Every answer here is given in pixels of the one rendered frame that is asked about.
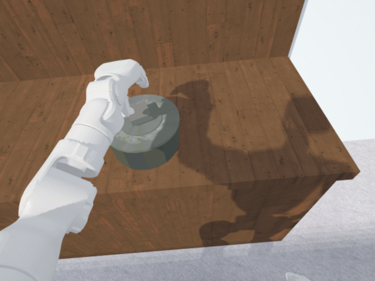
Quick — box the lid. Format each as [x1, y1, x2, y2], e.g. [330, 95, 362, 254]
[111, 94, 180, 153]

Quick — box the knob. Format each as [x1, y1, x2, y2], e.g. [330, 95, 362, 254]
[129, 102, 153, 126]

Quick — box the robot left hand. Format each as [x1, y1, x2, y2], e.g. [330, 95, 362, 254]
[94, 59, 149, 117]

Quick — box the left robot upper arm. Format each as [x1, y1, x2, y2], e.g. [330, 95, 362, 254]
[0, 167, 97, 281]

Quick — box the table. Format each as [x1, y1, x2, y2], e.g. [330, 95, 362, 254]
[0, 0, 360, 259]

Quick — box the left robot forearm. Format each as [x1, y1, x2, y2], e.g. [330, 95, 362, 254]
[19, 72, 128, 217]

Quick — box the pot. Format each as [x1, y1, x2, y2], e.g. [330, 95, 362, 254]
[110, 128, 179, 170]

